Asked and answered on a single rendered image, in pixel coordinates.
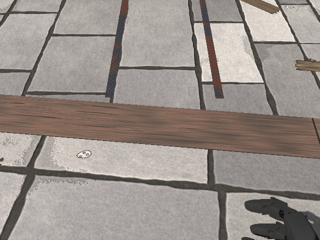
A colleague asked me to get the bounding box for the robot right hand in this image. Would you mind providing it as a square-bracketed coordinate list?
[241, 197, 319, 240]

